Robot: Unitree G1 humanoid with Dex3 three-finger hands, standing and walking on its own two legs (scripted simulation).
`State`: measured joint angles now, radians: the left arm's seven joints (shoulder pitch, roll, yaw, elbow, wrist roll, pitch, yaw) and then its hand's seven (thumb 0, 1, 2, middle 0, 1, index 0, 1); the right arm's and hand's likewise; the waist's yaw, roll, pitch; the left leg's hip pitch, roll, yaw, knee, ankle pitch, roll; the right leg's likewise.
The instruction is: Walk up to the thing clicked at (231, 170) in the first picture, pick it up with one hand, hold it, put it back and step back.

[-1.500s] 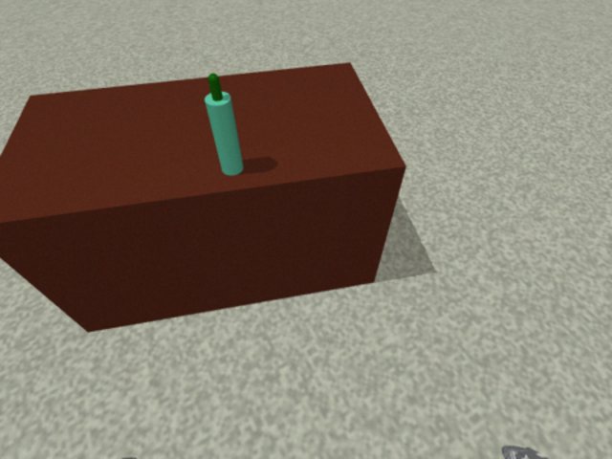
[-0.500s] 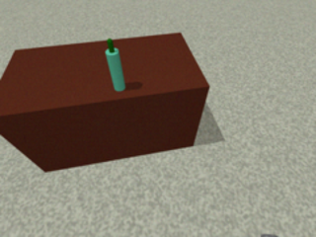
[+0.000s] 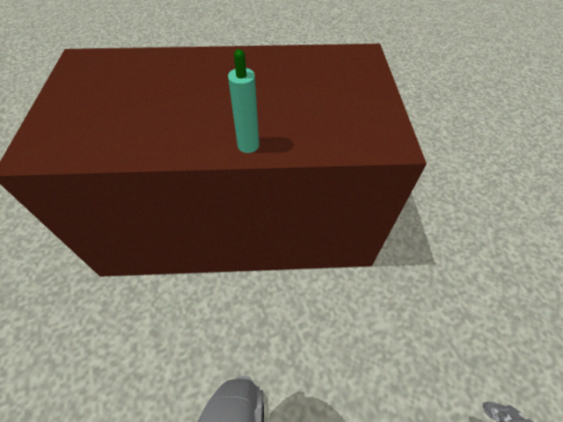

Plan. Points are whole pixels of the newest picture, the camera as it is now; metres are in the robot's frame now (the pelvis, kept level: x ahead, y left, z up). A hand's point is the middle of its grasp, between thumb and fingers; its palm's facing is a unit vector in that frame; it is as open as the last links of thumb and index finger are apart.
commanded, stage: walk up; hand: left
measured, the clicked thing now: (244, 104) +0.73 +0.14 -0.04
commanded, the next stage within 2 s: none
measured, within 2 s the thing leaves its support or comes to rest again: neither
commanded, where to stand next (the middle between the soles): +0.35 -0.05 m, yaw +5 degrees
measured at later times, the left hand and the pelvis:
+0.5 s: hand (136, 379) +0.17 +0.26 -0.13, palm faces +0.09 -0.89 -0.44, open 7.4 cm; pelvis +0.16 -0.04 -0.02, yaw +4 degrees
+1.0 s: hand (178, 282) +0.34 +0.24 -0.16, palm faces +0.07 -0.93 -0.36, open 7.4 cm; pelvis +0.29 -0.04 -0.01, yaw +6 degrees
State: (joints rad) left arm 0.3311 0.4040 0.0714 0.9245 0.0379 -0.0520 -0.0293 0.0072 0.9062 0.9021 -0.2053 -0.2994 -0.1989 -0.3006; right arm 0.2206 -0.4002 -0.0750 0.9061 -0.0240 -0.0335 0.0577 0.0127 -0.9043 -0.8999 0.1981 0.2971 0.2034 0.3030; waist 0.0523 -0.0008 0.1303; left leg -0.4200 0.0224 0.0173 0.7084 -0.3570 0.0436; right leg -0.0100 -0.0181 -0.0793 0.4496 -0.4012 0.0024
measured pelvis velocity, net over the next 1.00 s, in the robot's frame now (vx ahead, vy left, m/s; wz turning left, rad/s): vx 0.29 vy -0.04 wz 0.11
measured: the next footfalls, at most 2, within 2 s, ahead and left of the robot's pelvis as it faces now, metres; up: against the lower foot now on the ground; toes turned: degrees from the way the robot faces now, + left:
left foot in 0.04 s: +0.16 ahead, +0.12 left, +0.00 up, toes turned +2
right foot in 0.42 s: +0.26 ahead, -0.17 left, +0.00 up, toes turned -2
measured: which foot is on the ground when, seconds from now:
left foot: up 0.00-0.02, down 0.04-0.42, up 0.44-0.72, down 0.74-1.00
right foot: down 0.00-0.06, up 0.08-0.40, down 0.42-0.76, up 0.78-1.00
